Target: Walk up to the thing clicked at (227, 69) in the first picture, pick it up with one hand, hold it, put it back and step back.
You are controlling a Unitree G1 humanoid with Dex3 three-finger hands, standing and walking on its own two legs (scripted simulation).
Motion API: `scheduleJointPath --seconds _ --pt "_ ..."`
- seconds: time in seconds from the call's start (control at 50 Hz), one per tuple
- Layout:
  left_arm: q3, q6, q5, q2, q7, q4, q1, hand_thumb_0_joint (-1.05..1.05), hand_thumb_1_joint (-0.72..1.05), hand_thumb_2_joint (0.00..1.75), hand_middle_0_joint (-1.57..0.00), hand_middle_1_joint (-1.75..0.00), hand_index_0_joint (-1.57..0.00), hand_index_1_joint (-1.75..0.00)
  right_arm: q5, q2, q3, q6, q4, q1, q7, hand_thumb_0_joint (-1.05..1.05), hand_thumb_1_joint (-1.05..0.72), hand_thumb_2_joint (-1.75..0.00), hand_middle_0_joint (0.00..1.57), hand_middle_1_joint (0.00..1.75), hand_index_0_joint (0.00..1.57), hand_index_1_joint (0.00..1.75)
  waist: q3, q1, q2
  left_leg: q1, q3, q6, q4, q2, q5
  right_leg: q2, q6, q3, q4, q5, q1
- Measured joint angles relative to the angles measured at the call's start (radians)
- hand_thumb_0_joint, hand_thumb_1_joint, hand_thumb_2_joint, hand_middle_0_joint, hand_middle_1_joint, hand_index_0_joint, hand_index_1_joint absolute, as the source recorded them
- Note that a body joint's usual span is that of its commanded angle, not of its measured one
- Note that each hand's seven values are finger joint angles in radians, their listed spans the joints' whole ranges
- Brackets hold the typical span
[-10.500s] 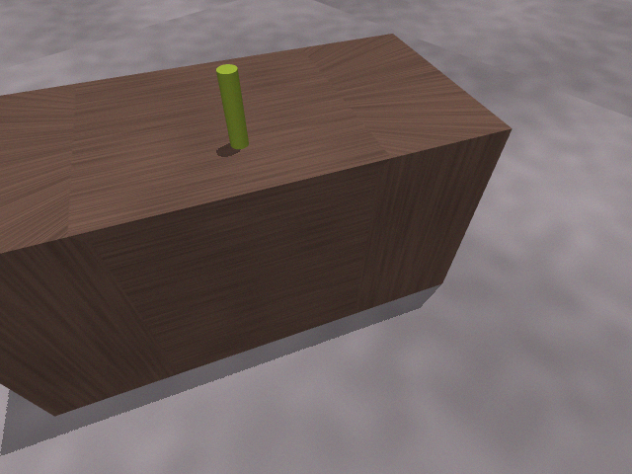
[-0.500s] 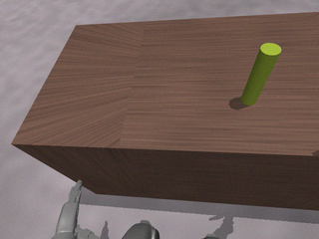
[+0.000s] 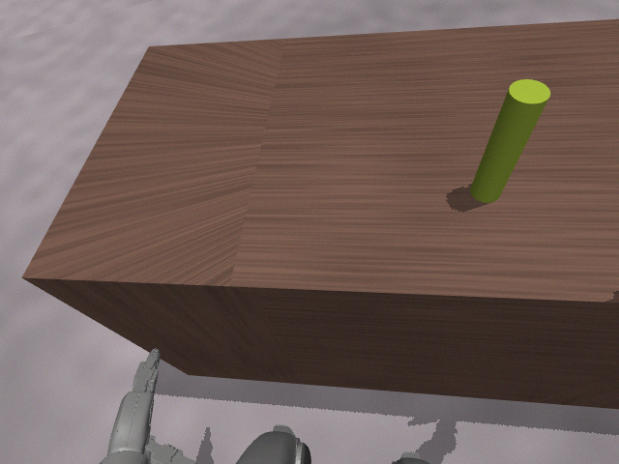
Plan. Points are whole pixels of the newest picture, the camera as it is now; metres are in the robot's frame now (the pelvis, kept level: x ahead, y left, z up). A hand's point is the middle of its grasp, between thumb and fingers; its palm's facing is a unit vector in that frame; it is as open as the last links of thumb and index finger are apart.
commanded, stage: go down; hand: right
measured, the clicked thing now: (503, 149) +0.53 -0.20 +0.06
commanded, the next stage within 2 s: approach in 0.06 s
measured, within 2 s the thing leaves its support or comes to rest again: neither
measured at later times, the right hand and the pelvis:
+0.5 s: hand out of the picture +0.45 -0.33 +0.10, palm faces +0.12 +0.99 +0.02, open 17.6 cm; pelvis +0.00 +0.00 -0.01, yaw +0 degrees
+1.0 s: hand (526, 170) +0.51 -0.23 +0.04, palm faces +0.15 +0.99 +0.01, open 17.7 cm; pelvis -0.01 +0.00 -0.04, yaw +2 degrees
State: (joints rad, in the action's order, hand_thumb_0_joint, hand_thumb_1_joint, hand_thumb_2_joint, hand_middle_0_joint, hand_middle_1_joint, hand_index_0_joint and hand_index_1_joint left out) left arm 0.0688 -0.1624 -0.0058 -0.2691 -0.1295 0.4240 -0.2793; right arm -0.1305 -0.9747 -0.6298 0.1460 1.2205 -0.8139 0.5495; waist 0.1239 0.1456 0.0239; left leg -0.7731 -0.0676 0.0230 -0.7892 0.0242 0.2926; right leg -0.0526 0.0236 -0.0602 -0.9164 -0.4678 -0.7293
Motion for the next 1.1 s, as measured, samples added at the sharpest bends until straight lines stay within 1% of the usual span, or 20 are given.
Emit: scheduleJointPath --seconds 0.06,0.16,0.26,0.36,0.44,0.5,0.56,0.64,0.7,0.76,0.8,0.88,0.92,0.96,1.0,1.06,1.1 --pt "-0.005 0.0 0.001 -0.001 0.001 -0.006 0.003 -0.01 -0.54 0.06 -0.06 -0.05 -0.05 -0.06 0.004 -0.011 -0.001 0.002 0.003 -0.001 0.001 -0.01 0.6 -0.05 0.05 0.06 0.06 0.06 -0.002 0.002 0.001 -0.006 0.001 0.0 -0.004 0.0 0.001 0.0 0.0 0.001 -0.003 -0.001 -0.005" --pt "-0.006 -0.002 0.0 -0.002 0.005 -0.02 -0.006 -0.01 -0.54 0.06 -0.06 -0.05 -0.05 -0.06 -0.003 -0.017 -0.01 0.006 0.006 0.005 0.014 -0.01 0.6 -0.05 0.04 0.06 0.05 0.06 -0.005 0.003 0.0 -0.017 0.002 0.001 -0.011 0.001 0.004 0.001 -0.001 0.001 -0.009 -0.003 -0.015" --pt "-0.004 -0.001 0.0 -0.002 0.005 -0.018 -0.012 -0.01 -0.55 0.06 -0.06 -0.05 -0.05 -0.06 -0.01 -0.003 -0.004 0.01 -0.006 0.016 0.02 -0.01 0.59 -0.05 0.05 0.06 0.06 0.06 -0.004 0.0 0.0 -0.023 0.001 0.001 -0.016 0.002 0.006 0.002 0.0 0.0 -0.014 -0.006 -0.022" --pt "-0.008 -0.003 0.001 -0.004 0.006 -0.022 -0.012 -0.01 -0.56 0.07 -0.06 -0.05 -0.05 -0.06 -0.024 0.037 0.036 0.023 -0.005 0.02 0.012 -0.01 0.59 -0.04 0.05 0.06 0.06 0.06 0.002 -0.002 0.0 -0.032 0.0 0.002 -0.027 0.005 0.012 0.005 -0.001 -0.002 -0.023 -0.009 -0.031" --pt "-0.008 -0.008 0.007 -0.001 0.014 -0.038 -0.002 -0.01 -0.56 0.07 -0.06 -0.05 -0.05 -0.07 -0.027 0.091 0.075 0.048 -0.005 0.01 -0.006 -0.01 0.59 -0.04 0.05 0.06 0.06 0.06 0.006 0.003 0.004 -0.062 0.001 0.002 -0.053 0.008 0.019 0.008 -0.001 -0.003 -0.046 -0.015 -0.06" --pt "-0.008 -0.008 0.015 0.006 0.025 -0.072 -0.001 -0.01 -0.56 0.06 -0.06 -0.05 -0.05 -0.07 -0.024 0.138 0.093 0.073 -0.006 0.005 -0.032 -0.01 0.59 -0.05 0.05 0.06 0.06 0.06 0.008 0.015 0.008 -0.097 0.003 0.002 -0.081 0.009 0.026 0.009 0.0 -0.002 -0.071 -0.022 -0.092" --pt "-0.015 -0.008 0.024 0.015 0.044 -0.112 -0.004 -0.01 -0.55 0.06 -0.06 -0.05 -0.06 -0.06 -0.014 0.181 0.096 0.103 -0.005 -0.002 -0.066 -0.01 0.59 -0.05 0.05 0.06 0.06 0.06 0.005 0.033 0.012 -0.141 0.007 0.001 -0.115 0.008 0.033 0.008 0.001 0.0 -0.105 -0.031 -0.133" --pt "-0.029 0.004 0.034 0.018 0.066 -0.19 -0.022 -0.01 -0.54 0.05 -0.06 -0.05 -0.06 -0.06 0.012 0.225 0.082 0.141 -0.025 -0.013 -0.129 -0.01 0.59 -0.06 0.04 0.06 0.05 0.06 -0.006 0.064 0.018 -0.203 0.016 0.001 -0.164 0.004 0.042 0.004 0.001 0.006 -0.154 -0.045 -0.19" --pt "-0.043 0.016 0.04 0.015 0.079 -0.233 -0.039 -0.01 -0.53 0.05 -0.06 -0.05 -0.07 -0.06 0.031 0.246 0.071 0.163 -0.03 -0.027 -0.175 -0.01 0.59 -0.06 0.04 0.06 0.05 0.06 -0.011 0.087 0.019 -0.245 0.021 0.001 -0.194 -0.001 0.046 0.0 0.001 0.009 -0.187 -0.055 -0.229" --pt "-0.058 0.035 0.048 0.008 0.086 -0.267 -0.054 -0.01 -0.53 0.04 -0.06 -0.05 -0.07 -0.05 0.055 0.27 0.053 0.173 -0.053 -0.042 -0.231 -0.02 0.6 -0.05 0.04 0.06 0.05 0.06 -0.011 0.101 0.019 -0.277 0.027 0.001 -0.215 -0.007 0.049 -0.006 0.001 0.014 -0.213 -0.064 -0.259" --pt "-0.069 0.045 0.051 0.007 0.091 -0.274 -0.06 -0.01 -0.53 0.04 -0.06 -0.05 -0.07 -0.05 0.068 0.282 0.051 0.183 -0.057 -0.052 -0.264 -0.02 0.6 -0.05 0.04 0.06 0.05 0.06 -0.009 0.106 0.016 -0.288 0.029 0.001 -0.223 -0.01 0.05 -0.009 0.001 0.016 -0.224 -0.069 -0.268" --pt "-0.073 0.078 0.051 0.013 0.098 -0.293 -0.067 -0.01 -0.53 0.04 -0.06 -0.05 -0.07 -0.05 0.091 0.31 0.056 0.184 -0.083 -0.054 -0.317 -0.02 0.6 -0.04 0.04 0.06 0.05 0.06 0.0 0.106 0.006 -0.287 0.032 0.001 -0.222 -0.016 0.05 -0.015 0.002 0.02 -0.225 -0.073 -0.266" --pt "-0.076 0.082 0.049 0.02 0.103 -0.293 -0.07 -0.01 -0.53 0.04 -0.06 -0.05 -0.06 -0.05 0.09 0.319 0.072 0.19 -0.058 -0.061 -0.331 -0.02 0.61 -0.04 0.04 0.06 0.05 0.06 0.004 0.102 -0.005 -0.277 0.03 0.001 -0.217 -0.015 0.051 -0.014 0.001 0.018 -0.221 -0.073 -0.257" --pt "-0.072 0.095 0.048 0.024 0.106 -0.304 -0.073 -0.01 -0.53 0.04 -0.06 -0.05 -0.06 -0.05 0.095 0.332 0.08 0.181 -0.058 -0.053 -0.344 -0.02 0.61 -0.04 0.04 0.06 0.05 0.06 0.01 0.096 -0.013 -0.269 0.031 0.001 -0.212 -0.015 0.052 -0.014 0.001 0.019 -0.214 -0.073 -0.249" --pt "-0.073 0.095 0.048 0.028 0.11 -0.316 -0.074 -0.01 -0.53 0.04 -0.06 -0.05 -0.06 -0.05 0.094 0.346 0.085 0.183 -0.063 -0.046 -0.352 -0.02 0.61 -0.05 0.04 0.06 0.05 0.06 0.016 0.088 -0.018 -0.262 0.032 0.0 -0.211 -0.015 0.054 -0.013 0.001 0.021 -0.209 -0.073 -0.239" --pt "-0.082 0.089 0.043 0.029 0.113 -0.324 -0.08 -0.01 -0.54 0.04 -0.06 -0.05 -0.06 -0.05 0.084 0.362 0.103 0.188 -0.047 -0.038 -0.353 -0.01 0.6 -0.05 0.04 0.06 0.04 0.06 0.017 0.078 -0.027 -0.252 0.03 0.0 -0.211 -0.011 0.06 -0.01 0.002 0.018 -0.203 -0.074 -0.228" --pt "-0.084 0.092 0.042 0.027 0.114 -0.337 -0.083 -0.01 -0.54 0.04 -0.06 -0.05 -0.06 -0.05 0.081 0.378 0.103 0.185 -0.066 -0.026 -0.358 -0.01 0.6 -0.05 0.04 0.06 0.04 0.06 0.016 0.072 -0.025 -0.25 0.031 -0.001 -0.216 -0.009 0.064 -0.008 0.003 0.019 -0.201 -0.075 -0.223"
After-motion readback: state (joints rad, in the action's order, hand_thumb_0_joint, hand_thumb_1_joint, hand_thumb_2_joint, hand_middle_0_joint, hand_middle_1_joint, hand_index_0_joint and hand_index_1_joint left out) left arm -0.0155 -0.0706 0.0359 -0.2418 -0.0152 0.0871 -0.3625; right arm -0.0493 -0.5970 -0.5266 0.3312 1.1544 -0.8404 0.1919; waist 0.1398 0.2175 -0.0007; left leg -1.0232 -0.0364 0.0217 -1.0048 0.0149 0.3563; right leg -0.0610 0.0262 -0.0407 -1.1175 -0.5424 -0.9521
